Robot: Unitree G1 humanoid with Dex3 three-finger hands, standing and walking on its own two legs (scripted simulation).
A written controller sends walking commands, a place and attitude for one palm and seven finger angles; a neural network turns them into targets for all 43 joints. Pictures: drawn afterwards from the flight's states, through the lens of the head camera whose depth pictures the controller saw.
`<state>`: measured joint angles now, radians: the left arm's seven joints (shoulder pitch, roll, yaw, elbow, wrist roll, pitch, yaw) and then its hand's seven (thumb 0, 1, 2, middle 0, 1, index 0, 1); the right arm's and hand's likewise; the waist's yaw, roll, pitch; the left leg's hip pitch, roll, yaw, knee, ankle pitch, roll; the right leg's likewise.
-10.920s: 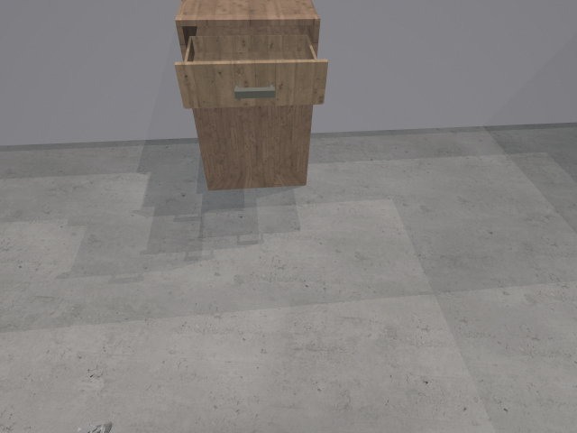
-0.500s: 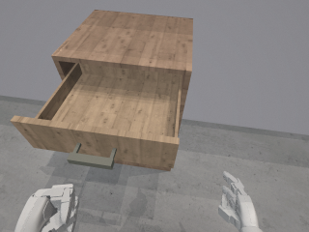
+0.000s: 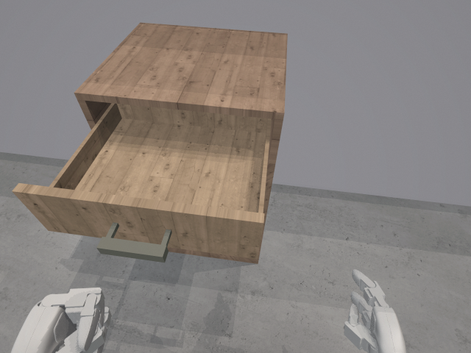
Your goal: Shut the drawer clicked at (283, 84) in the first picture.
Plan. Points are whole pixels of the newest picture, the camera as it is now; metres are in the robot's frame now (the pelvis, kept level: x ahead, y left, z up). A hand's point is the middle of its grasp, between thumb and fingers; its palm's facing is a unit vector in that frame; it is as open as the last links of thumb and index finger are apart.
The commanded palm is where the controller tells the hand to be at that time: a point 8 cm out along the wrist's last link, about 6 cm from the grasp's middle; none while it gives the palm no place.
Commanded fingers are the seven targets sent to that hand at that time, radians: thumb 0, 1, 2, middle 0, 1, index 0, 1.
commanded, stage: raise the hand and make a fist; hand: left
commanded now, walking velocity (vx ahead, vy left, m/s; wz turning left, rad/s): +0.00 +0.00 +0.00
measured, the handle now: (137, 240) +0.31 +0.22 -0.01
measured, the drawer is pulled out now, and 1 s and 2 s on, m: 0.29 0.29 0.29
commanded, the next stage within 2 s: bring the fist close to the handle in 0.02 s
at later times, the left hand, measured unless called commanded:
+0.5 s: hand (123, 325) +0.15 +0.17 +0.05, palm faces -0.01 -1.00 -0.09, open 3.3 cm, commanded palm +0.12 +0.23 +0.05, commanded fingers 0.00 0.90 0.90 -1.40 -1.60 -1.40 -1.60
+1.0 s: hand (141, 312) +0.18 +0.17 +0.00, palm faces -0.04 -1.00 -0.06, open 3.3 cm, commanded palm +0.16 +0.23 +0.00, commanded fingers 0.00 0.90 0.90 -1.40 -1.60 -1.40 -1.60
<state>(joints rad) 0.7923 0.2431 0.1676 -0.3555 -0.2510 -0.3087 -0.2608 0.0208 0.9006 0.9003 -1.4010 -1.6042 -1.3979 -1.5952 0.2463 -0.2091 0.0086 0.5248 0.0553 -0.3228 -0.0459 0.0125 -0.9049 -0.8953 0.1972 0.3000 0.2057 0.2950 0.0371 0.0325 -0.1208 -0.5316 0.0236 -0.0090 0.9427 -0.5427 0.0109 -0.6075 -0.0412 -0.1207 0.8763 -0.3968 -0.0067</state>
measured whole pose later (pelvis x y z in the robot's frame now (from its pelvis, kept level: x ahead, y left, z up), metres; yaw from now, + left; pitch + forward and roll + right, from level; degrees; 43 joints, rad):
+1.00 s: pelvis -0.02 +0.00 -0.04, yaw +0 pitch +16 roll -2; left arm 0.47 0.21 0.13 -0.06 -0.23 -0.41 -0.26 0.02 0.90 0.90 -1.40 -1.60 -1.40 -1.60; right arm 0.21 -0.23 0.00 0.52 0.02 -0.26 -0.04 0.01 -0.90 -0.89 0.20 0.30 0.21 0.30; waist -0.01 0.02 -0.15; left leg -0.85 0.01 -0.01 1.17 -0.60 0.01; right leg -0.93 -0.06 -0.11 1.10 -0.45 -0.02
